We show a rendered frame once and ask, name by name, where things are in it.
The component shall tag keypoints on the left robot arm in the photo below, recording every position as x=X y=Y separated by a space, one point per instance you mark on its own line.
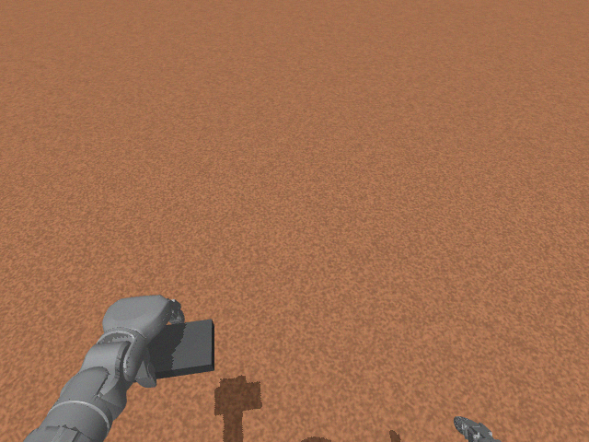
x=94 y=397

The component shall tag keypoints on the left robot hand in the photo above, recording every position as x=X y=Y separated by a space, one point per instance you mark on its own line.
x=147 y=315

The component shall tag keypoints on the small box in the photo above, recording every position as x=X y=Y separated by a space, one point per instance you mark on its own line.
x=183 y=349

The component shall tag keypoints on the right robot hand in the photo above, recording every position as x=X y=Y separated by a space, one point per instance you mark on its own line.
x=472 y=431

